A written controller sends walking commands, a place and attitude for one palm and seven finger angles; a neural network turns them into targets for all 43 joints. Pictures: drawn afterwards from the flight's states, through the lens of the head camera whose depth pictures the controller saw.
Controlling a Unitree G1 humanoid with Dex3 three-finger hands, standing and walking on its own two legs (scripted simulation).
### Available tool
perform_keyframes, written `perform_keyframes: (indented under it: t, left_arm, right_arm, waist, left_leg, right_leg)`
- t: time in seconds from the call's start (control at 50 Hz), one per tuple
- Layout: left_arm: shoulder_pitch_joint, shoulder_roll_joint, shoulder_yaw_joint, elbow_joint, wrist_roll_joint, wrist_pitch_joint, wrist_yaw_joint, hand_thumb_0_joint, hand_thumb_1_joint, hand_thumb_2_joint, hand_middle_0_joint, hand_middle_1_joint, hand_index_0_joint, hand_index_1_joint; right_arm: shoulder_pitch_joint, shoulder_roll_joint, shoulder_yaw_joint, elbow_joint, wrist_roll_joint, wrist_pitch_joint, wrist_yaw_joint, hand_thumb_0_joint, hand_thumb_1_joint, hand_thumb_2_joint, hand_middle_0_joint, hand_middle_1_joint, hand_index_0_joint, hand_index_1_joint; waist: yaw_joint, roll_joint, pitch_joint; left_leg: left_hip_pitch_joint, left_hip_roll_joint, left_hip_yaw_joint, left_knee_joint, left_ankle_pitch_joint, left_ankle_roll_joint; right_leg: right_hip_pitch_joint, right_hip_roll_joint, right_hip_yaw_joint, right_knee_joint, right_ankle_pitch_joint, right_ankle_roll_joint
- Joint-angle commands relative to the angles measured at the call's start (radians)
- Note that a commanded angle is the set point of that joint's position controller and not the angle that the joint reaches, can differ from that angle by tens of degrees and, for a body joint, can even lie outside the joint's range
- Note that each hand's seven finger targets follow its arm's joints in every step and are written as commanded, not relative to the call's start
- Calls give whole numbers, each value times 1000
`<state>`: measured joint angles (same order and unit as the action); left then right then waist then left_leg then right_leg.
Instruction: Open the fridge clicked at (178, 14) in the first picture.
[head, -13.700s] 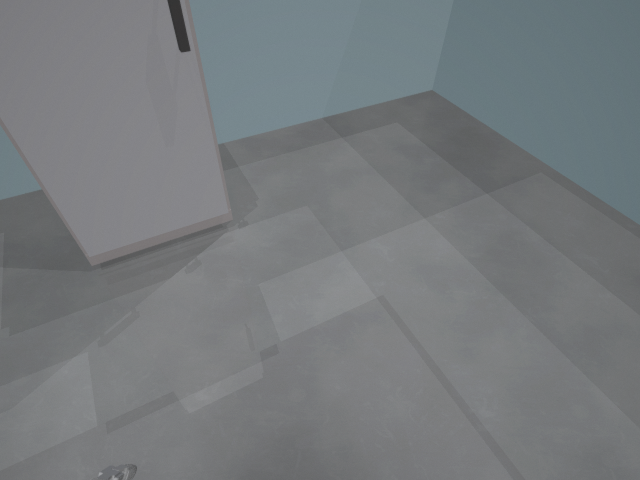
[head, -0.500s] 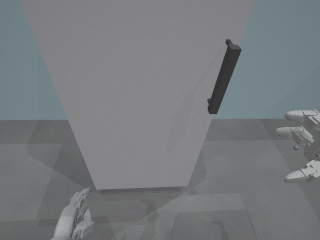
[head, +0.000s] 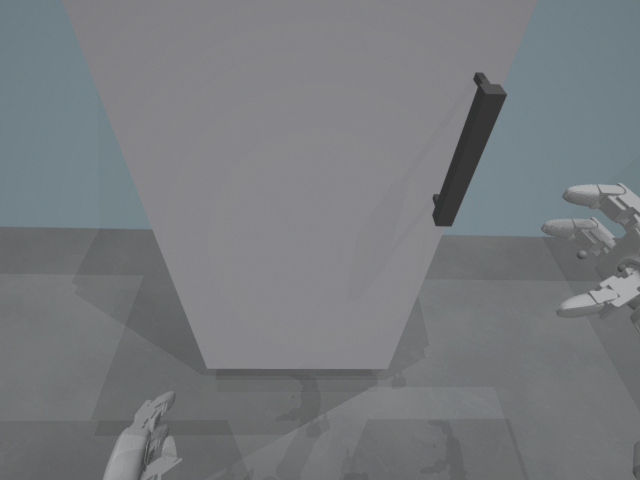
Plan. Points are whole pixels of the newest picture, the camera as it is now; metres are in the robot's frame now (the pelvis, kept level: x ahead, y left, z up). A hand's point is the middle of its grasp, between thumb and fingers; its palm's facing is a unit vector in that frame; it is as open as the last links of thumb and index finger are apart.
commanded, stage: move the hooked fingers beside the handle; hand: right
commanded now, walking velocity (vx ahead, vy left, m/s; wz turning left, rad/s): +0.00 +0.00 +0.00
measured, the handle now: (459, 155) +0.55 -0.17 +0.14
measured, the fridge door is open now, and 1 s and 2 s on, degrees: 0 0 0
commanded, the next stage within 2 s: none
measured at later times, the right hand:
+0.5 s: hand (537, 213) +0.41 -0.24 +0.16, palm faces -0.04 +1.00 -0.02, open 13.9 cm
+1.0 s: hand (514, 179) +0.47 -0.23 +0.16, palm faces -0.08 +1.00 -0.01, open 14.0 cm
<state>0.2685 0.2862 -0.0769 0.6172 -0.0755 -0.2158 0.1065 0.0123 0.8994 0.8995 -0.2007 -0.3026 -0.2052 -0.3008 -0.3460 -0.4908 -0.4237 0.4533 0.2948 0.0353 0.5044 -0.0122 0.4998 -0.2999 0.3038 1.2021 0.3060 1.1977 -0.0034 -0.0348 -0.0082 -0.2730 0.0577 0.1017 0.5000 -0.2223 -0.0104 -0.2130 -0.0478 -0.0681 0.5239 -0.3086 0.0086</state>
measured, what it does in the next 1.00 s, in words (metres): stands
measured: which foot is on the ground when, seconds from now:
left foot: down 0.00-1.00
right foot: down 0.00-1.00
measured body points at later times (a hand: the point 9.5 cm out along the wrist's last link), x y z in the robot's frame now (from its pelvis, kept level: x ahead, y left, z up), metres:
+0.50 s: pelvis +0.01 +0.00 +0.00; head +0.03 +0.02 +0.45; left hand +0.12 +0.27 -0.10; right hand +0.40 -0.29 +0.16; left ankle +0.03 +0.13 -0.74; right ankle -0.02 -0.12 -0.74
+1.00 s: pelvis +0.00 +0.00 -0.01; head +0.06 +0.00 +0.44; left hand +0.05 +0.27 -0.12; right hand +0.47 -0.28 +0.16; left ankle +0.03 +0.13 -0.74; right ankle -0.02 -0.12 -0.74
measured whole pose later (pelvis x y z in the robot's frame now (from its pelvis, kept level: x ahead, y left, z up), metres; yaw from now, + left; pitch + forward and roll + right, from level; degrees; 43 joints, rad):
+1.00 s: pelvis +0.00 +0.00 -0.01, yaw +1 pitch +9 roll +1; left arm 0.37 0.31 -0.05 0.66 -0.05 -0.08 0.08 0.01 0.90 0.90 -0.20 -0.30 -0.21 -0.30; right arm -0.88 -0.60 -0.40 1.08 0.17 -0.15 0.46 -0.01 0.50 -0.30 0.30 1.20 0.30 1.20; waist 0.10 -0.01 -0.04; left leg -0.48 0.05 0.09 0.57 -0.23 -0.01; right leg -0.42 -0.05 -0.08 0.61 -0.34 0.00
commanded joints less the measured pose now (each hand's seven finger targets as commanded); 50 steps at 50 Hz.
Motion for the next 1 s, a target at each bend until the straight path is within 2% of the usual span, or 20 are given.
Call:
perform_keyframes:
  t: [0.0, 0.02, 0.08, 0.16, 0.18, 0.2, 0.24, 0.3, 0.36, 0.38, 0.4, 0.48, 0.56, 0.58, 0.64, 0.72, 0.8, 0.82, 0.9, 0.98]
  left_arm:
    - [-64, 144, 62, -161, 0, -40, 4, 0, 900, 900, -200, -300, -200, -300]
    - [-64, 141, 61, -166, 1, -38, 4, 0, 900, 900, -200, -300, -200, -300]
    - [-42, 148, 66, -156, 6, -29, 5, 0, 900, 900, -200, -300, -200, -300]
    - [-17, 146, 69, -138, 4, -28, 13, 0, 900, 900, -200, -300, -200, -300]
    - [-12, 146, 70, -134, 5, -25, 14, 0, 900, 900, -200, -300, -200, -300]
    - [-9, 147, 69, -128, 2, -25, 15, 0, 900, 900, -200, -300, -200, -300]
    - [9, 153, 73, -116, 4, -21, 16, 0, 900, 900, -200, -300, -200, -300]
    - [19, 158, 76, -120, 6, -6, 6, 0, 900, 900, -200, -300, -200, -300]
    - [21, 157, 78, -121, 5, 7, 0, 0, 900, 900, -200, -300, -200, -300]
    - [25, 160, 79, -124, 7, 12, -4, 0, 900, 900, -200, -300, -200, -300]
    - [28, 161, 81, -125, 7, 17, -5, 0, 900, 900, -200, -300, -200, -300]
    - [46, 164, 84, -123, 10, 36, -9, 0, 900, 900, -200, -300, -200, -300]
    - [61, 163, 85, -107, 7, 46, -5, 0, 900, 900, -200, -300, -200, -300]
    - [69, 167, 85, -103, 8, 52, -4, 0, 900, 900, -200, -300, -200, -300]
    - [84, 169, 87, -93, 10, 56, -2, 0, 900, 900, -200, -300, -200, -300]
    - [108, 180, 85, -67, 11, 73, -1, 0, 900, 900, -200, -300, -200, -300]
    - [133, 179, 84, -59, 18, 83, -5, 0, 900, 900, -200, -300, -200, -300]
    - [142, 179, 85, -56, 22, 85, -8, 0, 900, 900, -200, -300, -200, -300]
    - [171, 185, 89, -54, 27, 100, -13, 0, 900, 900, -200, -300, -200, -300]
    - [200, 191, 93, -42, 31, 118, -16, 0, 900, 900, -200, -300, -200, -300]
  right_arm:
    - [-329, -320, -111, -132, 12, -37, -14, 0, 500, -300, 300, 1200, 300, 1200]
    - [-365, -301, -86, -150, 8, -44, -15, 0, 500, -300, 300, 1200, 300, 1200]
    - [-420, -354, -120, -136, 8, -78, -23, 0, 500, -300, 300, 1200, 300, 1200]
    - [-543, -309, -59, -114, -7, -114, -24, 0, 500, -300, 300, 1200, 300, 1200]
    - [-554, -301, -44, -102, -7, -115, -25, 0, 500, -300, 300, 1200, 300, 1200]
    - [-580, -287, -24, -86, -14, -114, -25, 0, 500, -300, 300, 1200, 300, 1200]
    - [-580, -292, -26, -35, -21, -108, -28, 0, 500, -300, 300, 1200, 300, 1200]
    - [-526, -321, -66, 28, -21, -93, -29, 0, 500, -300, 300, 1200, 300, 1200]
    - [-559, -323, -62, 44, -26, -99, -34, 0, 500, -300, 300, 1200, 300, 1200]
    - [-558, -332, -70, 47, -22, -105, -36, 0, 500, -300, 300, 1200, 300, 1200]
    - [-560, -352, -90, 54, -26, -107, -38, 0, 500, -300, 300, 1200, 300, 1200]
    - [-607, -375, -98, 77, -34, -134, -45, 0, 500, -300, 300, 1200, 300, 1200]
    - [-710, -342, -41, 127, -53, -152, -40, 0, 500, -300, 300, 1200, 300, 1200]
    - [-741, -340, -29, 142, -50, -155, -37, 0, 500, -300, 300, 1200, 300, 1200]
    - [-787, -345, -20, 173, -60, -168, -31, 0, 500, -300, 300, 1200, 300, 1200]
    - [-862, -377, -28, 305, -63, -181, -24, 0, 500, -300, 300, 1200, 300, 1200]
    - [-943, -393, -13, 344, -90, -212, -33, 0, 500, -300, 300, 1200, 300, 1200]
    - [-966, -378, 5, 354, -96, -221, -34, 0, 500, -300, 300, 1200, 300, 1200]
    - [-981, -421, -38, 388, -97, -252, -42, 0, 500, -300, 300, 1200, 300, 1200]
    - [-993, -422, -34, 470, -112, -254, -52, 0, 500, -300, 300, 1200, 300, 1200]
  waist:
    - [-17, 1, -208]
    - [-12, -16, -224]
    - [-3, 4, -255]
    - [27, -58, -275]
    - [29, -40, -270]
    - [36, -75, -262]
    - [37, -53, -277]
    - [17, 5, -307]
    - [20, -18, -289]
    - [16, 25, -299]
    - [14, 14, -309]
    - [23, 17, -311]
    - [55, -32, -298]
    - [64, -6, -295]
    - [68, -41, -338]
    - [91, 22, -304]
    - [93, -62, -342]
    - [104, -54, -356]
    - [94, -29, -412]
    - [107, -19, -377]
  left_leg:
    - [117, -37, -35, -37, 181, 32]
    - [112, -37, -35, -32, 192, 33]
    - [127, -39, -46, -30, 204, 32]
    - [90, -43, -46, -29, 201, 31]
    - [91, -43, -48, -32, 204, 32]
    - [78, -43, -48, -32, 205, 32]
    - [80, -42, -44, -27, 222, 33]
    - [120, -39, -47, -11, 279, 32]
    - [107, -38, -45, -5, 299, 33]
    - [130, -37, -52, -3, 317, 32]
    - [133, -38, -53, 2, 335, 31]
    - [130, -39, -59, 8, 345, 30]
    - [76, -41, -59, 5, 306, 30]
    - [75, -41, -63, 2, 296, 29]
    - [63, -43, -61, 9, 293, 32]
    - [41, -41, -65, 10, 256, 26]
    - [18, -42, -65, 29, 264, 32]
    - [9, -44, -62, 33, 267, 30]
    - [32, -48, -61, 51, 298, 30]
    - [-13, -51, -54, 54, 278, 30]
  right_leg:
    - [-12, 34, 58, -89, 232, -25]
    - [1, 35, 57, -85, 242, -25]
    - [-2, 32, 51, -70, 248, -28]
    - [29, 36, 52, -68, 241, -28]
    - [30, 31, 49, -64, 246, -29]
    - [32, 35, 49, -65, 244, -28]
    - [26, 35, 53, -62, 257, -29]
    - [-2, 37, 48, -53, 292, -31]
    - [-13, 36, 45, -52, 306, -28]
    - [-19, 35, 40, -45, 313, -32]
    - [-21, 36, 38, -45, 323, -34]
    - [-35, 34, 32, -35, 324, -35]
    - [-26, 37, 35, -30, 290, -35]
    - [-36, 34, 32, -25, 278, -36]
    - [-20, 38, 41, -18, 283, -37]
    - [-86, 38, 46, -9, 230, -38]
    - [-78, 40, 53, 5, 260, -33]
    - [-73, 38, 56, 7, 265, -33]
    - [-82, 35, 62, 17, 301, -31]
    - [-106, 29, 62, 22, 295, -32]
